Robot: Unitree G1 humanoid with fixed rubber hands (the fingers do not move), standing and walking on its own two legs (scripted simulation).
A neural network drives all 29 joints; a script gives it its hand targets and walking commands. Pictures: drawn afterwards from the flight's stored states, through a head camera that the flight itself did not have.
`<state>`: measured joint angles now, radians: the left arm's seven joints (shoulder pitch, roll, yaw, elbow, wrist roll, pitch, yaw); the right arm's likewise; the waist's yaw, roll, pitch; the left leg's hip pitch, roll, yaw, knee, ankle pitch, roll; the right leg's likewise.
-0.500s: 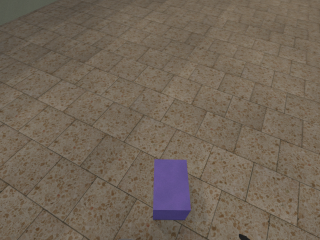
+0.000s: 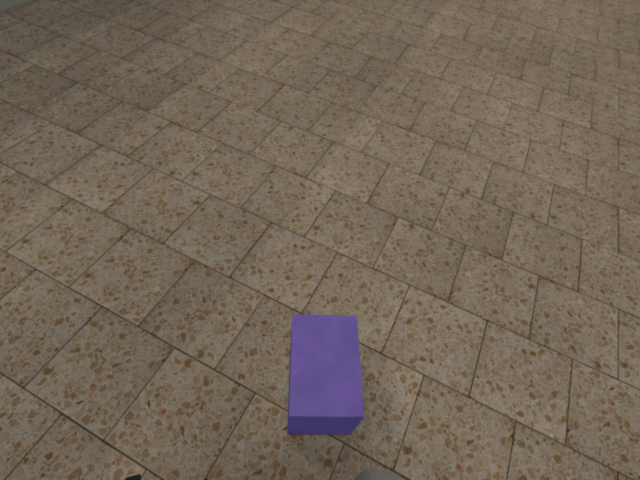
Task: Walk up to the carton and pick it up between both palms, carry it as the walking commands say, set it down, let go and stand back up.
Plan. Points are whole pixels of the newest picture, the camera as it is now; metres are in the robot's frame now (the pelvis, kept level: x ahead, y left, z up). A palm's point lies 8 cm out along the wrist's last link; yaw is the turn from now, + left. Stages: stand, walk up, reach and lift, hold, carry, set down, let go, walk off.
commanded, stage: walk up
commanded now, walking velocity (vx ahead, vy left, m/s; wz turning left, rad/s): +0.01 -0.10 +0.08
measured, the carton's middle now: (321, 375) +0.44 -0.06 -0.65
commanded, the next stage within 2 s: stand in 0.48 s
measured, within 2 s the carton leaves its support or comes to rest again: neither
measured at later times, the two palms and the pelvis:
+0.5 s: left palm out of the picture +0.04 +0.18 -0.13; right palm out of the picture +0.07 -0.28 -0.13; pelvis +0.00 -0.05 +0.01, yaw +2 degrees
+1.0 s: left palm (167, 461) +0.16 +0.19 -0.12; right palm (519, 479) +0.15 -0.28 -0.12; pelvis -0.03 -0.04 -0.01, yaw -1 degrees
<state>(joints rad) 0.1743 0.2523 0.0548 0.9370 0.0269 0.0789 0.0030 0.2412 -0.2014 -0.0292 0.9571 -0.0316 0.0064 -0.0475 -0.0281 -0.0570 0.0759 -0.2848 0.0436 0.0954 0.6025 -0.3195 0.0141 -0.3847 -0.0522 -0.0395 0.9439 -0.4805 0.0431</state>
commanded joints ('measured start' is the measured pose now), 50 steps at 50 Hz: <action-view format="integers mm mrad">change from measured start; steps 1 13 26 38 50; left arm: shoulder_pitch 76 17 78 -376 -30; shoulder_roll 47 91 65 97 -49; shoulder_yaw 3 6 -17 -14 47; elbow -40 -5 51 -442 -474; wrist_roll -14 -6 -19 -79 -10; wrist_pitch -14 -98 -93 157 266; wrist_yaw -4 26 23 14 -15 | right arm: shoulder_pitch -30 36 -28 -370 -199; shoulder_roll -182 -86 -94 -193 -95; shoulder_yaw -40 -2 7 27 -62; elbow -75 17 55 -418 -527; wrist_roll -8 18 20 62 -6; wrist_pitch -3 32 -14 212 333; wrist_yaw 15 27 16 38 121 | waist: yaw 19 6 24 29 73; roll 356 -145 78 59 46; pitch -79 -88 -66 -10 -422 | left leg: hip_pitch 18 -36 147 -150 -177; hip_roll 236 -11 58 -37 -51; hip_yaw -231 -114 -144 -35 -139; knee -266 71 -258 -88 86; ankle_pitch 477 -137 270 -80 630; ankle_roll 138 -21 14 -2 8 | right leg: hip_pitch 140 316 245 -8 7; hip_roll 29 -234 -85 29 89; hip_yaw -52 196 83 66 87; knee -287 -602 -613 -449 -245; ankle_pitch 84 904 426 71 741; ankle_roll -4 -195 -86 -84 -78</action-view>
